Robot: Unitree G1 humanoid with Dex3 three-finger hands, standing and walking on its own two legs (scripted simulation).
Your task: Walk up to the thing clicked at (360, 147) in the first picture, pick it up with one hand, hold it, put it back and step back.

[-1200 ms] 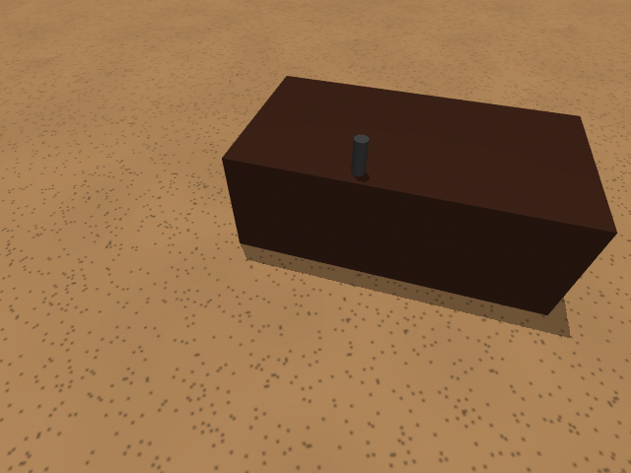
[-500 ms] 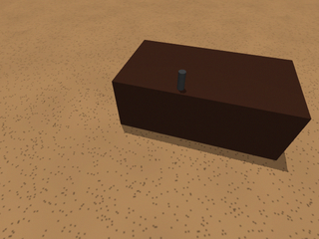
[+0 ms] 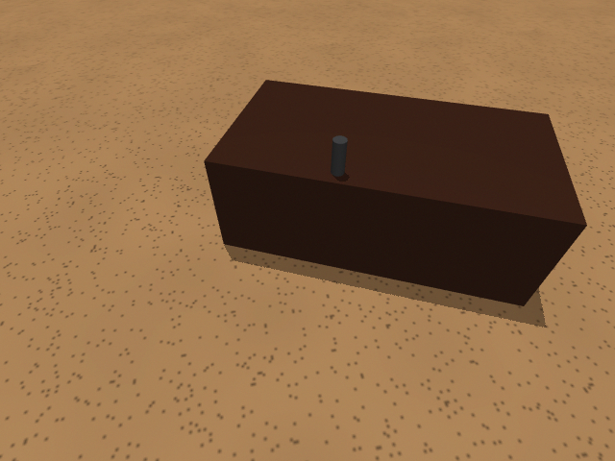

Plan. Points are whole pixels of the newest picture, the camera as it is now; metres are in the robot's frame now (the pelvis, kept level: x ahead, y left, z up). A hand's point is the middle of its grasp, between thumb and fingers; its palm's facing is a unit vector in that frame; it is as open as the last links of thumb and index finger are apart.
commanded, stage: walk up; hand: left
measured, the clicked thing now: (338, 156) +1.11 -0.07 -0.27
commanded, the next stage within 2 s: none
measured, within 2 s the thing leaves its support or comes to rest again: neither
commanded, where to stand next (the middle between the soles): +0.70 -0.19 m, yaw -13 degrees
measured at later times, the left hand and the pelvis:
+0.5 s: hand (195, 452) +0.20 +0.18 -0.15, palm faces -0.13 -0.93 -0.35, open 7.4 cm; pelvis +0.14 -0.09 -0.01, yaw -8 degrees
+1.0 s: hand (266, 269) +0.53 +0.11 -0.14, palm faces -0.29 -0.86 -0.43, open 7.4 cm; pelvis +0.34 -0.14 -0.03, yaw -14 degrees
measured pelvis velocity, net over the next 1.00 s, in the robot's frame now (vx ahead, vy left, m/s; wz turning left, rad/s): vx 0.34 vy -0.14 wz -0.24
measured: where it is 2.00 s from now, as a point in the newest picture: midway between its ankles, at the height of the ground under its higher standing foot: (364, 349)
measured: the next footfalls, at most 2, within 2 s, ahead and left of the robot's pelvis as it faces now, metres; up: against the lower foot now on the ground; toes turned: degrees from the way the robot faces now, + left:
right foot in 0.22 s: +0.16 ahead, -0.21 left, +0.00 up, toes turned -8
left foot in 0.58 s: +0.34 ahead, +0.03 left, +0.00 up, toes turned -5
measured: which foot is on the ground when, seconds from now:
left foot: down 0.00-0.22, up 0.24-0.56, down 0.58-0.96, up 0.98-1.00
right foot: up 0.00-0.20, down 0.22-0.60, up 0.62-0.94, down 0.96-1.00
